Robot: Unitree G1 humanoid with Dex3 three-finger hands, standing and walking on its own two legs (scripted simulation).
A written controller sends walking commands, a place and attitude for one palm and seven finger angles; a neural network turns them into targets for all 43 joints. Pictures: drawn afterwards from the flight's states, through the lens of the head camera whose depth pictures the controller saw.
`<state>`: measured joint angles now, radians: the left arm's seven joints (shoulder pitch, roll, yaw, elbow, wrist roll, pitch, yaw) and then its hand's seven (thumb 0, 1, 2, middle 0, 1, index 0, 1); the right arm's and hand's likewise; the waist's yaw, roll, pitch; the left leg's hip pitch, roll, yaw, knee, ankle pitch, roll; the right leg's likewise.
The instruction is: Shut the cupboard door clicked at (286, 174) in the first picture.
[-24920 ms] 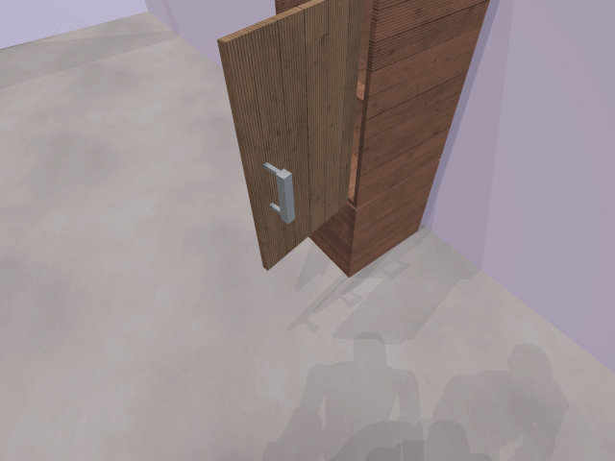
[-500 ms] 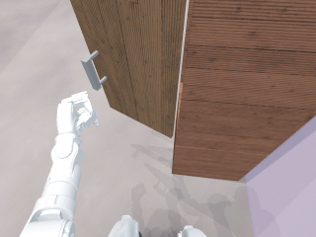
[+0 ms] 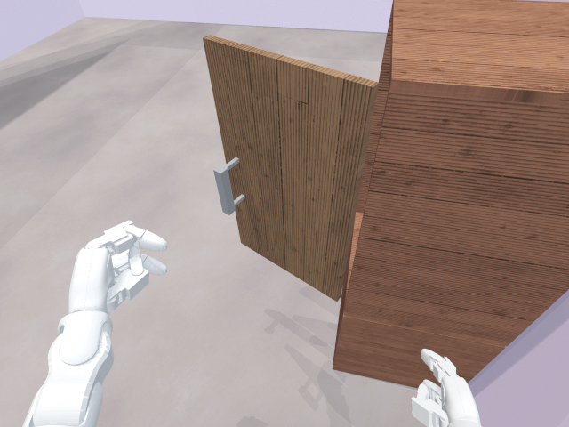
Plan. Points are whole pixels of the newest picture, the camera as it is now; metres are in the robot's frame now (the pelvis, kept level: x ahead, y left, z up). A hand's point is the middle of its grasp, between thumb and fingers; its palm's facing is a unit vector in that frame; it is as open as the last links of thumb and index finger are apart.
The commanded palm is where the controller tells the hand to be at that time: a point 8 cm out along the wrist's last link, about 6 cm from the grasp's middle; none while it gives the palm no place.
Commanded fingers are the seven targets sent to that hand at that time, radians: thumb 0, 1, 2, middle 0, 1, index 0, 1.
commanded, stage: draw the hand back to the body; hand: left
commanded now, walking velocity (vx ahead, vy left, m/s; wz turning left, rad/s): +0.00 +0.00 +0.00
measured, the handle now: (231, 186) +0.64 +0.19 -0.07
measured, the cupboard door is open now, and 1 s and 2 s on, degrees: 66 66 66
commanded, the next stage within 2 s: step back with the hand held close in 0.74 s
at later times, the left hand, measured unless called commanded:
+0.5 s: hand (43, 300) +0.20 +0.27 +0.17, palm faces +0.49 -0.76 -0.43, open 7.0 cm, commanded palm +0.16 +0.29 +0.18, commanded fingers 0.00 0.90 0.90 -0.20 -0.30 -0.20 -0.30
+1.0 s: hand (70, 286) +0.22 +0.25 +0.16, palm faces +0.43 -0.76 -0.48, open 7.4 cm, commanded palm +0.16 +0.28 +0.18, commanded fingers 0.00 0.90 0.90 -0.20 -0.30 -0.20 -0.30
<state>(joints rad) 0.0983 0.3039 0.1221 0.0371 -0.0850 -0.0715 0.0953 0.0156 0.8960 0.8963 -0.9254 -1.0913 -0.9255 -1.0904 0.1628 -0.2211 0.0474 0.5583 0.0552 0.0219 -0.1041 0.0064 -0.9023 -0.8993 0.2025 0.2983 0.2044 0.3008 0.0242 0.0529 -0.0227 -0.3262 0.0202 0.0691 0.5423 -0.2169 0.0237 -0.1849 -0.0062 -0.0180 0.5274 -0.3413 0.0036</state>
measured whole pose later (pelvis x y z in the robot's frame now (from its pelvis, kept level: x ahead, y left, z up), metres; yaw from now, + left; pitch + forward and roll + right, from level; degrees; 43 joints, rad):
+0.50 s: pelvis +0.02 -0.01 +0.01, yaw +1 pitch -4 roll +0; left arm 0.48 0.35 0.37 -0.37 -0.08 -0.06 0.11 0.01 0.89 0.90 -0.28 -0.39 -0.28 -0.39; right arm 0.19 -0.24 0.02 0.62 0.02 -0.05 -0.07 0.01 -0.90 -0.90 0.20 0.30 0.21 0.30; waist 0.07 0.09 0.00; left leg -0.17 0.01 0.06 0.42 -0.19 0.01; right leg -0.02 -0.01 -0.03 0.39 -0.31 0.00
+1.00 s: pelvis +0.02 -0.02 +0.01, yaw +0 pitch -1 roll -1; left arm 0.47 0.37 0.39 -0.33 -0.07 -0.12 0.10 0.01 0.89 0.90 -0.21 -0.30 -0.21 -0.30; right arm 0.16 -0.25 0.00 0.61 0.02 -0.01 -0.08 0.01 -0.90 -0.90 0.20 0.30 0.21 0.30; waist 0.03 0.10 -0.01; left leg -0.25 0.05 0.05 0.48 -0.22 0.00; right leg -0.08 0.03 -0.03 0.41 -0.31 -0.02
